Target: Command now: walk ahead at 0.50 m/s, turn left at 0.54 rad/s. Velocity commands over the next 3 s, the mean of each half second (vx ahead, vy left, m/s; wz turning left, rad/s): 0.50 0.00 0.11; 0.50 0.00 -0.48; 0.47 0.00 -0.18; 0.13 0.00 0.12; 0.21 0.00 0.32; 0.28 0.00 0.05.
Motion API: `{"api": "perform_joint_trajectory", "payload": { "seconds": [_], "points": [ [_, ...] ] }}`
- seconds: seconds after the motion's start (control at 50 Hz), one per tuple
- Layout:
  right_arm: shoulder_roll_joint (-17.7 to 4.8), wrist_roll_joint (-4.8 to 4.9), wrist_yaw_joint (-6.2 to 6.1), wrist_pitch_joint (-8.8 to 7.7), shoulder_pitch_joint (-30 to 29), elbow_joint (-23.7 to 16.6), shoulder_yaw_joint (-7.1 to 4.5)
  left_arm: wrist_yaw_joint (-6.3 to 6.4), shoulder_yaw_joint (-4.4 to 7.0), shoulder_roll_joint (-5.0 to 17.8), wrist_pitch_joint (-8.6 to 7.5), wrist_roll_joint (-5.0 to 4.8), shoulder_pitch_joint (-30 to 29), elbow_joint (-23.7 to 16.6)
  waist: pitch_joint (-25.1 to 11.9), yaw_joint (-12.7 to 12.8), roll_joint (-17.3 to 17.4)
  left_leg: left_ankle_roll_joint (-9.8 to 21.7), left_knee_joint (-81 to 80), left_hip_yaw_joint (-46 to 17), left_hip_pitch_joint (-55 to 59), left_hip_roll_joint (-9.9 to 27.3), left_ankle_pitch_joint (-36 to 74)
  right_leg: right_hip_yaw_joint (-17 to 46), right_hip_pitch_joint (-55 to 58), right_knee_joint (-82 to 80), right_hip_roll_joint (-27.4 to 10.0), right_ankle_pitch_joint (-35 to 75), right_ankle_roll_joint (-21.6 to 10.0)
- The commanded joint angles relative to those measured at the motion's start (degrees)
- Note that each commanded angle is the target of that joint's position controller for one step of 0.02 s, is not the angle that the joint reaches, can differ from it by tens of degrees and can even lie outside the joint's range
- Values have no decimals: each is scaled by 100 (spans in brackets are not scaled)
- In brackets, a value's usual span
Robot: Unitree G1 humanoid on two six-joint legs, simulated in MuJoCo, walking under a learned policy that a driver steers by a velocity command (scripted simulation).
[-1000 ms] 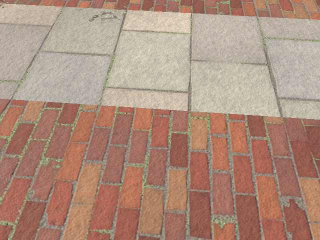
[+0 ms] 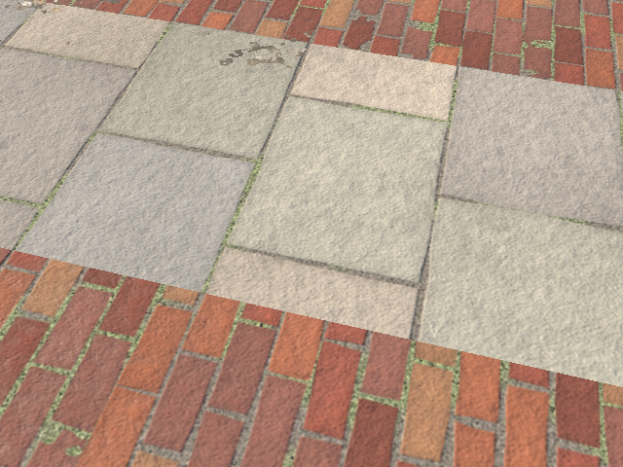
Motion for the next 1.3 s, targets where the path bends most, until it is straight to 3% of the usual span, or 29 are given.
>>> {"api": "perform_joint_trajectory", "payload": {
  "seconds": [0.02, 0.06, 0.08, 0.1, 0.14, 0.28, 0.4, 0.44, 0.48, 0.52, 0.54, 0.56, 0.58, 0.6, 0.64, 0.66, 0.74, 0.84, 0.94, 1.0, 1.04, 1.06, 1.08, 1.1, 1.12, 1.14, 1.16, 1.2, 1.3],
  "points": [
    [-1746, 150, -153, 113, 2019, 136, -556, -113, 184, 901, -187, -50, -554, -1051, -1977, -872, 590, 1725, -1711, -4966, 4494, 2339, -199, 1630, -4183, 4536, 532, -325, 41],
    [-1144, 208, -240, 77, 1554, 241, -414, -126, 118, 774, -319, -92, -794, -1122, -625, -440, -198, 1223, -1921, -3540, 3036, 2042, 641, 1814, -4207, 3494, -111, 485, -24],
    [-956, 204, -265, 21, 1336, 232, -353, -118, 130, 759, -261, -8, -839, -1126, -391, -214, -331, 970, -1971, -3098, 2494, 1690, 1048, 1859, -3889, 2994, -270, 520, 21],
    [-839, 214, -286, -29, 1147, 185, -303, -125, 116, 731, -138, 106, -687, -1082, -363, -35, -299, 874, -2042, -2746, 2106, 1444, 1412, 1843, -3523, 2766, -298, 543, 99],
    [-823, 240, -259, -160, 1197, 200, -262, -186, 99, 626, 69, 180, -487, -1047, -475, 101, -162, 806, -2136, -2342, 1851, 1253, 1896, 1725, -3247, 2335, -319, 587, 212],
    [-881, 205, -195, -308, 1907, 488, -195, -298, 58, 585, 158, 35, -1652, -1347, -147, -371, 280, 83, -2587, -1440, 2364, 1040, 2222, 1394, -3828, 541, -398, 2263, 100],
    [-848, 86, -303, -341, 2200, 696, -108, -379, 12, 544, 107, 0, -2394, -1598, 183, -605, 303, -35, -2648, -943, 3274, 1387, 2529, 1316, -4013, -520, 8, 2403, -222],
    [-874, 61, -356, -345, 2081, 731, -83, -391, 20, 558, 90, 18, -2313, -1620, 172, -468, 352, -117, -2391, -730, 3459, 1491, 3371, 1179, -3676, -839, 210, 2075, -399],
    [-1001, 42, -411, -350, 1920, 737, -85, -343, 73, 650, 89, 40, -1806, -1484, -157, -195, 526, -240, -1550, -503, 3602, 1533, 5372, 901, -2911, -938, 588, 1527, -631],
    [-1161, 42, -441, -274, 1789, 702, -115, -292, 206, 877, 23, 94, -387, -1059, -919, 454, 504, -358, 482, -265, 3302, 1435, 5700, 903, -1364, -1471, 887, 1465, -913],
    [-1098, 87, -445, -297, 1692, 519, -71, -231, 341, 1256, 5, 192, 508, -861, -1469, 834, 120, -465, 2130, -97, 2106, 1260, 3987, 1995, 79, -1615, 63, 1234, -1266],
    [-586, 199, -322, -348, 2074, 252, 15, -197, 527, 1896, 43, 189, 532, -896, -1911, 403, -1362, -774, 4434, -87, -363, -68, -1001, 5139, 1667, -1969, -1525, 1510, -2261],
    [-918, 67, -303, -393, 1696, 224, -40, -266, 489, 1629, 83, -100, 264, -861, -1922, 415, -612, -694, 4912, -1179, -1074, 31, -1774, 5815, 1659, -2453, -1527, 1681, -2299],
    [-903, 111, -262, -464, 1366, 52, -17, -259, 455, 1473, 105, -120, -150, -939, -1111, 263, -359, -694, 4689, -1251, -1361, 377, -1274, 4903, 912, -2546, -1409, 1834, -2151],
    [-832, 67, -247, -451, 1162, -24, 10, -232, 334, 1008, 95, -86, -465, -940, -394, -34, 249, -806, 3892, -1136, -1016, 723, -952, 3974, -324, -2797, -939, 2735, -1789],
    [-781, -9, -236, -336, 1238, -67, 32, -203, 290, 894, 76, -107, -547, -911, -356, -207, 160, -916, 3594, -1122, -722, 813, -945, 3640, -720, -2915, -690, 2992, -1666],
    [-623, -61, -180, -68, 1062, -254, 88, -186, 356, 1168, -45, -135, -319, -859, -348, -264, -116, -1233, 2681, -861, -668, 882, -675, 3184, -1179, -3155, -311, 3246, -1602],
    [-594, -12, -146, -64, -90, -681, 133, -171, 396, 1207, 4, -151, 177, -816, -207, 170, -289, -1382, 1185, -776, -1063, 809, 502, 3211, -821, -3082, -77, 3235, -1244],
    [-642, 54, -128, -152, -810, -999, 185, -109, 426, 1270, 47, -55, 523, -832, -240, 451, -361, -1265, 283, -817, -1061, 542, 609, 3566, -122, -2590, -221, 3849, -1182],
    [-792, 61, -146, -227, -332, -911, 145, -56, 419, 1309, 19, -29, 231, -909, -324, 157, -459, -1000, -366, -842, -27, 414, 333, 3652, -182, -2287, -373, 4178, -935],
    [-1021, 34, -243, -316, 856, -540, 21, -99, 389, 1302, -41, -55, 89, -879, -829, -408, -225, -721, -869, -741, 1572, 259, 222, 3339, -374, -1006, -56, 5006, -712],
    [-1318, -60, -329, -376, 1662, -451, -62, -146, 305, 1058, -90, -98, 116, -961, -1484, -734, 171, -437, -983, -1622, 2791, 1134, -426, 3054, -981, 300, 237, 3980, -582],
    [-1881, -152, -372, -327, 2094, -411, -212, -154, 198, 545, -103, -242, 789, -1063, -2140, -508, 1366, 252, -1285, -4119, 4253, 2647, -851, 2364, -2603, 2067, 1110, 619, -336],
    [-1707, 29, -317, -227, 1956, -307, -245, -126, 229, 933, -60, -65, 913, -958, -2000, -370, 1318, 547, -1798, -5399, 3957, 2854, -1487, 2287, -3375, 2740, 1039, -509, -366],
    [-1201, 85, -285, -207, 1462, -417, -148, -138, 249, 1040, -17, 22, 434, -936, -1057, -280, 499, 472, -1897, -4590, 3143, 2589, -1783, 2377, -3576, 2922, 724, -14, -368],
    [-873, 87, -251, -226, 1187, -420, -70, -191, 217, 976, -23, 53, -36, -1022, -614, -289, 137, 334, -2003, -3769, 2534, 2253, -1344, 2342, -3524, 2665, 562, 343, -353],
    [-762, 60, -252, -249, 1114, -360, -32, -234, 206, 906, -5, 51, -213, -1081, -393, -194, 282, 173, -2120, -3153, 2193, 1964, -729, 2287, -3433, 2375, 417, 469, -335],
    [-743, 99, -247, -334, 1261, -175, -16, -300, 171, 822, 93, 120, -168, -1059, -370, -59, 602, 55, -2231, -2456, 1885, 1644, 295, 2188, -3128, 2057, 341, 552, -247],
    [-847, 192, -199, -435, 1675, 127, -65, -367, 74, 685, 143, 149, -907, -1299, -241, -87, 540, 219, -2626, -1833, 1988, 1567, 926, 1835, -3657, 1273, 78, 1198, -55]
  ]
}}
